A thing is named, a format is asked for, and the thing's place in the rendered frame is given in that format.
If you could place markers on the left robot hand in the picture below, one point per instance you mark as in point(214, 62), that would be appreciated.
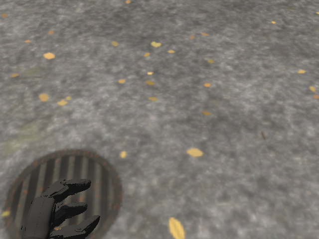
point(47, 212)

